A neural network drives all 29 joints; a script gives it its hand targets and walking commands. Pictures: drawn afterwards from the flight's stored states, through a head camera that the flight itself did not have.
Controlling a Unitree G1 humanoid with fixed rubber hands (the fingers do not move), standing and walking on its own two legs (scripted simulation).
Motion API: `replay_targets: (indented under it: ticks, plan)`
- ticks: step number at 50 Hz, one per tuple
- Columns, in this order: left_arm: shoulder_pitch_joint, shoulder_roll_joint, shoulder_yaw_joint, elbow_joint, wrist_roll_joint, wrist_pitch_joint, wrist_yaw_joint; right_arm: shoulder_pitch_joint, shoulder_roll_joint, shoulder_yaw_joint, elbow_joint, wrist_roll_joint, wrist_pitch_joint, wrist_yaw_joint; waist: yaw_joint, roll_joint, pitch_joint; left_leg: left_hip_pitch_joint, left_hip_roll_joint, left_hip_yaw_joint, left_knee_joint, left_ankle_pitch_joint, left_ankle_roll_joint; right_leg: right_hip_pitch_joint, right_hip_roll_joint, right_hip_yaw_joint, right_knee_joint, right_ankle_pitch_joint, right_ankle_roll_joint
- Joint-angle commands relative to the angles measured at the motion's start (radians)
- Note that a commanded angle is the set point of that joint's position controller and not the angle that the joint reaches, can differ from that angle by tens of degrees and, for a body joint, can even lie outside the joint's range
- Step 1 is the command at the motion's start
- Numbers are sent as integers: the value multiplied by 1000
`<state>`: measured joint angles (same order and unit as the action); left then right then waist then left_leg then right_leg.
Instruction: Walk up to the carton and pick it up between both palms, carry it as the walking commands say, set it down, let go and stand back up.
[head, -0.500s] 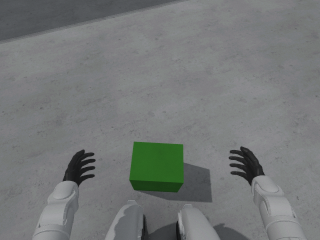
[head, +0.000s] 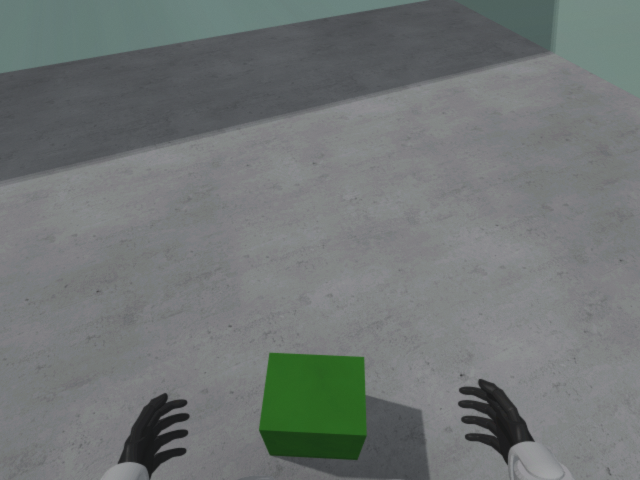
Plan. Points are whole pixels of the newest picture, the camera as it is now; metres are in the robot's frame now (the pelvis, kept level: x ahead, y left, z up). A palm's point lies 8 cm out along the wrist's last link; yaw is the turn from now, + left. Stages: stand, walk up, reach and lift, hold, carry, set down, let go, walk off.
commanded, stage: let go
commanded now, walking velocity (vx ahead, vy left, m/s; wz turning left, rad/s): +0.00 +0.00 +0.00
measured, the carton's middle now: (315, 408) +0.39 +0.01 -0.62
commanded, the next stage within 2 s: stand in 0.14 s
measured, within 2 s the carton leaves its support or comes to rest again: neither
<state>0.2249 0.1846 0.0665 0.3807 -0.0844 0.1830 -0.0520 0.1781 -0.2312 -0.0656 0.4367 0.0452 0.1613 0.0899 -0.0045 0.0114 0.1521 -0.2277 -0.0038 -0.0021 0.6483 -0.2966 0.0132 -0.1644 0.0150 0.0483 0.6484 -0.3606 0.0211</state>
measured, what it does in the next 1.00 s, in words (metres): stands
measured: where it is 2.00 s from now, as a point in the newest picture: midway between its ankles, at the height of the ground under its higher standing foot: outside the picture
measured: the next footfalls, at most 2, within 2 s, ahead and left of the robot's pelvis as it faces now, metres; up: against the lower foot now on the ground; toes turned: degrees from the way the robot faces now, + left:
none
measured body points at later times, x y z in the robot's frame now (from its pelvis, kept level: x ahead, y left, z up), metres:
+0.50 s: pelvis +0.04 -0.01 +0.00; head -0.01 -0.02 +0.45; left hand +0.20 +0.27 -0.05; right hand +0.20 -0.26 -0.08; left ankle +0.04 +0.11 -0.72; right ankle +0.00 -0.13 -0.72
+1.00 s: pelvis +0.03 -0.01 +0.00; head -0.03 -0.02 +0.45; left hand +0.17 +0.27 -0.07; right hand +0.18 -0.26 -0.09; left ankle +0.04 +0.12 -0.72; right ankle +0.00 -0.13 -0.72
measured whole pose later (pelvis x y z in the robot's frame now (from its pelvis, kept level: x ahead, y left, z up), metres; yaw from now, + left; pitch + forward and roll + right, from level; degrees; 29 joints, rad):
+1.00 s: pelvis +0.03 -0.01 +0.00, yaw +0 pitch -5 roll +0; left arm 0.27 0.30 0.07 0.61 -0.07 0.03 -0.01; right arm 0.19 -0.23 -0.06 0.75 0.04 0.00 0.01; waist 0.00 0.01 -0.04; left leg -0.22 0.00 0.00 0.63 -0.32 0.00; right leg -0.16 0.01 0.05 0.64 -0.39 0.00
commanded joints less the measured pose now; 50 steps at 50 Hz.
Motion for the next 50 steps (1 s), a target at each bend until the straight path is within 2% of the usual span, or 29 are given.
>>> replay_targets:
  ticks: [1,2,3,5,6,7,8,11,12,13,15,16,17,21,23,24,25,26,29,30,32,36,37,38,41,43,46,47,50]
  plan:
    - [-59,156,18,-201,154,-20,-10,7,-93,-6,-193,-65,-26,-1,83,37,-74,362,-54,33,-214,135,-36,-159,17,-55,-276,30,-8]
    - [-7,147,47,-159,157,-29,-20,38,-82,-14,-206,-103,-21,-12,41,-91,-107,338,-61,43,-200,105,-31,-126,21,-73,-266,25,14]
    - [-25,177,40,-171,170,-29,-14,27,-93,9,-222,-78,-20,-18,62,-11,-83,324,-56,36,-206,120,-21,-130,21,-55,-271,67,8]
    - [15,174,90,-114,183,-26,-2,21,-70,5,-229,-101,-13,-25,78,-130,-92,356,-58,41,-180,186,-26,-152,7,-54,-290,97,23]
    - [-52,186,55,-155,162,-53,5,0,-64,15,-260,-91,-14,-37,64,-81,-136,409,-59,37,-160,186,-10,-148,10,-49,-251,89,22]
    - [1,271,87,29,124,-93,44,21,-214,-54,7,-68,-81,-58,-19,32,-409,199,84,-35,-119,387,-6,-97,-30,-23,-106,334,-37]
    - [-44,242,57,22,140,-122,43,56,-220,-56,34,-69,-121,-63,-32,-51,-431,171,54,-38,-141,221,-16,-60,-36,-8,-126,269,-24]
    - [-2,232,34,63,138,-152,54,5,-231,-66,59,-101,-160,-71,16,39,-372,99,78,-63,-121,288,6,-64,-60,-5,-141,238,-23]
    - [-7,249,32,73,140,-163,52,17,-203,-50,76,-89,-163,-71,16,-49,-395,95,80,-69,-126,248,11,-30,-54,-13,-137,239,-45]
    - [44,256,48,98,153,-162,51,18,-212,-44,60,-94,-171,-61,23,14,-378,90,57,-43,-133,228,9,-29,-49,22,-169,250,-42]
    - [-48,287,70,85,162,-162,54,-16,-227,-50,100,-99,-176,-63,11,-41,-308,46,60,-56,-152,232,7,-76,-41,-3,-147,257,-37]
    - [12,270,52,96,154,-157,61,-31,-244,-67,112,-93,-186,-64,15,5,-249,18,56,-70,-163,164,14,-95,-49,26,-173,268,-45]
    - [-25,291,50,98,165,-171,62,-47,-244,-69,115,-90,-182,-66,9,-52,-276,36,77,-58,-164,205,-1,-102,-62,0,-173,251,-39]
    - [38,290,56,136,150,-185,50,28,-250,-61,144,-99,-187,-68,14,18,-229,21,58,-47,-155,231,6,-73,-48,33,-189,290,-31]
    - [31,299,50,121,152,-213,56,7,-238,-59,166,-95,-194,-79,8,-70,-258,31,80,-79,-173,257,9,-69,-59,38,-174,301,-29]
    - [45,291,53,146,153,-207,60,10,-217,-55,162,-110,-200,-88,4,-17,-254,32,88,-79,-176,298,22,-57,-75,52,-174,312,-37]
    - [63,307,62,144,149,-201,58,34,-242,-55,180,-98,-203,-84,17,-58,-267,48,87,-77,-165,260,18,-57,-59,34,-179,288,-41]
    - [41,287,44,132,138,-206,57,-12,-263,-65,176,-95,-206,-91,30,28,-277,7,79,-75,-162,279,12,-27,-65,44,-162,307,-47]
    - [4,303,56,136,153,-210,58,-27,-243,-58,170,-88,-215,-81,4,-38,-267,31,73,-58,-165,276,12,-53,-67,43,-162,314,-45]
    - [27,312,55,128,148,-212,62,-41,-246,-60,179,-91,-208,-79,30,6,-307,68,76,-69,-154,270,5,-63,-62,45,-166,295,-40]
    - [9,290,46,137,140,-224,66,-18,-212,-46,196,-94,-219,-82,20,-78,-335,61,83,-86,-163,254,20,-29,-69,42,-169,315,-45]
    - [35,306,58,139,141,-220,64,-60,-265,-63,201,-96,-214,-89,38,0,-263,-10,84,-84,-180,164,17,-35,-67,53,-191,231,-45]
    - [13,323,61,144,137,-220,63,-73,-235,-52,195,-89,-211,-79,28,-75,-214,-37,92,-99,-172,169,25,-90,-74,58,-198,205,-48]
    - [-6,279,35,152,147,-223,57,-73,-225,-46,203,-98,-209,-89,17,-20,-219,-11,92,-85,-188,158,34,-94,-86,57,-216,204,-56]
    - [-8,290,37,164,153,-219,68,-24,-251,-52,225,-92,-217,-94,-9,-44,-212,-12,93,-101,-218,171,29,-88,-76,70,-205,181,-55]
    - [-8,290,47,160,134,-235,69,-71,-253,-43,224,-93,-222,-93,18,29,-240,-6,90,-109,-190,190,32,-63,-74,74,-193,229,-63]
    - [52,307,50,189,137,-228,71,-25,-263,-46,234,-102,-227,-97,46,-15,-243,2,67,-74,-164,221,41,-43,-80,96,-206,311,-62]
    - [26,346,61,184,141,-229,72,-6,-278,-66,241,-88,-235,-93,17,-112,-175,-23,75,-104,-189,225,46,-95,-72,80,-184,326,-74]
    - [15,340,63,170,128,-239,66,-15,-293,-67,242,-81,-230,-84,3,0,-155,-15,66,-87,-184,117,30,-151,-72,104,-215,182,-65]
